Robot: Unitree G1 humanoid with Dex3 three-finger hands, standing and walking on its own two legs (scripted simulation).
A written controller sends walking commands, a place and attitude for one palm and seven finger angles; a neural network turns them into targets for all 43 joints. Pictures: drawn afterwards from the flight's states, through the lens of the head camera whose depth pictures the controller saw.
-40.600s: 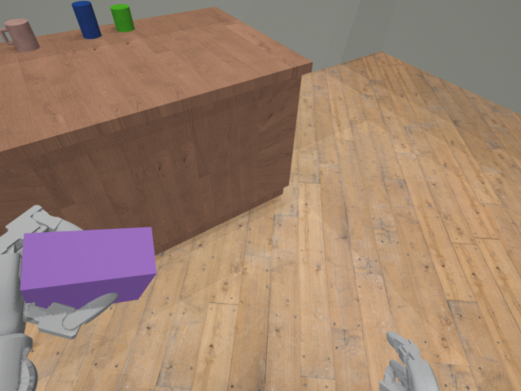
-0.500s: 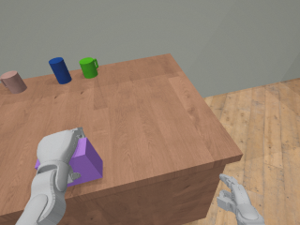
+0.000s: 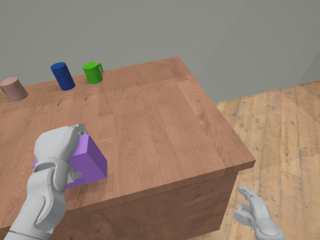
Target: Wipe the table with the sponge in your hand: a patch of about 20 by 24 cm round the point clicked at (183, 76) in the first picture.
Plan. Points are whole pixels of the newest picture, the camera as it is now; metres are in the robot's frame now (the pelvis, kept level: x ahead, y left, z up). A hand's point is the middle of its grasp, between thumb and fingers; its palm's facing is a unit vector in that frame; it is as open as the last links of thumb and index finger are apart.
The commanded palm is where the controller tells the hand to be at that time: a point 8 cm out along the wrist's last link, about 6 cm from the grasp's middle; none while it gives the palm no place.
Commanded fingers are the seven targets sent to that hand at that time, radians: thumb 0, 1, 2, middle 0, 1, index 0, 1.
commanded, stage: lift the sponge slowly off the table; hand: left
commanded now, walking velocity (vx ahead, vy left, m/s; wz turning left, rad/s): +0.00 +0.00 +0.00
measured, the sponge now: (78, 167) +0.25 +0.27 +0.07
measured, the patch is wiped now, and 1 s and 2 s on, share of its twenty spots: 1.00 1.00 1.00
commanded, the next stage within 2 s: bring the sponge back beside the body in 0.84 s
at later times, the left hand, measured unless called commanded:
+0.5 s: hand (65, 143) +0.26 +0.27 +0.16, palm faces +0.16 -0.11 -0.98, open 9.8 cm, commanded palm +0.21 +0.26 +0.23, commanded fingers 0.00 0.10 1.30 -1.20 -1.60 -1.20 -1.60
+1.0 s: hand (59, 143) +0.25 +0.27 +0.17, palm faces +0.18 -0.13 -0.97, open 9.8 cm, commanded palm +0.20 +0.27 +0.24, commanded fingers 0.00 0.10 1.30 -1.20 -1.60 -1.20 -1.60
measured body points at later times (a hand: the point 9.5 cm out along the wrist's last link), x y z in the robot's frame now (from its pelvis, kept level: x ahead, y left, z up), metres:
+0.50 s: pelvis +0.00 +0.00 +0.00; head -0.03 -0.05 +0.45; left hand +0.24 +0.27 +0.21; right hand +0.27 -0.18 -0.07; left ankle +0.02 +0.11 -0.74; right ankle +0.01 -0.09 -0.74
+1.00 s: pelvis -0.01 +0.00 +0.00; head -0.04 -0.05 +0.44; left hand +0.23 +0.28 +0.22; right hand +0.26 -0.18 -0.07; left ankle +0.02 +0.11 -0.74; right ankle +0.01 -0.09 -0.74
